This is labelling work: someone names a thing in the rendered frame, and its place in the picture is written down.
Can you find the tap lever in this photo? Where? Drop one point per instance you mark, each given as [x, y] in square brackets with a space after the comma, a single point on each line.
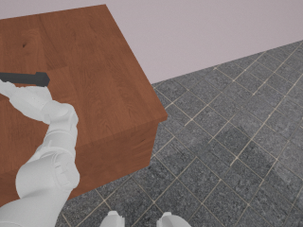
[40, 79]

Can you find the robot left hand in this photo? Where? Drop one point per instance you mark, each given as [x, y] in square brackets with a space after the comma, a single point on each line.
[29, 100]

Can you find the robot right thigh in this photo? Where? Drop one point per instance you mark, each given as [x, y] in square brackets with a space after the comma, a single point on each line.
[171, 221]

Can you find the robot left upper arm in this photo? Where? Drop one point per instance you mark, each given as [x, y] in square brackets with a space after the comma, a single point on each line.
[44, 186]

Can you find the counter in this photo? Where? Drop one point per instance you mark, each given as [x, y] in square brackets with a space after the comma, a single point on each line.
[91, 67]

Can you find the left robot forearm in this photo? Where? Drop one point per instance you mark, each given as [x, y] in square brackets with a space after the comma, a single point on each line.
[62, 132]

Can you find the left robot shin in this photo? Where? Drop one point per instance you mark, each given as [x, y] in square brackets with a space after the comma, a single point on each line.
[112, 213]

